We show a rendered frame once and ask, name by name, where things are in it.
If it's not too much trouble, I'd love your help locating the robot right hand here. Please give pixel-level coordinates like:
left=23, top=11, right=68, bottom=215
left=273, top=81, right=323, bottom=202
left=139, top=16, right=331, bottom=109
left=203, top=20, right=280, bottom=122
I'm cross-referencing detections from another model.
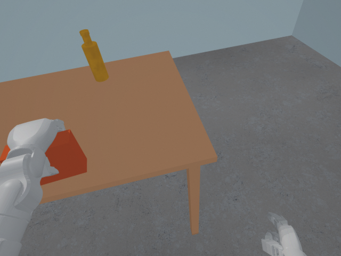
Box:
left=261, top=212, right=303, bottom=256

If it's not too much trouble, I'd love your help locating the sponge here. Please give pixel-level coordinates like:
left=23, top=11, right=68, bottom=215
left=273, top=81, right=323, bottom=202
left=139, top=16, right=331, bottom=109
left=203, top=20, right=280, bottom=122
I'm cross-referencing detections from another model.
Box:
left=0, top=129, right=87, bottom=185

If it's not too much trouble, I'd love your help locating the robot left hand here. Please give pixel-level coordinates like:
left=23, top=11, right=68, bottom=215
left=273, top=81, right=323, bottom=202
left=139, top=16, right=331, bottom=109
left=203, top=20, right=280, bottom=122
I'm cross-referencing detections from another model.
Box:
left=7, top=118, right=66, bottom=178

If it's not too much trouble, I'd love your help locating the table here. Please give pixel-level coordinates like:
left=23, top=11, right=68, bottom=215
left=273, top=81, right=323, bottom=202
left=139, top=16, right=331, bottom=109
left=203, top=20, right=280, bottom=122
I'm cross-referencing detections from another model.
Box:
left=0, top=51, right=217, bottom=235

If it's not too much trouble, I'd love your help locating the left robot forearm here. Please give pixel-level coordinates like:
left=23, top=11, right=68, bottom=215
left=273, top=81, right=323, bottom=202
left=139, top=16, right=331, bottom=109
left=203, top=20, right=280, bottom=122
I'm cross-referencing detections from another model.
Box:
left=0, top=145, right=46, bottom=256

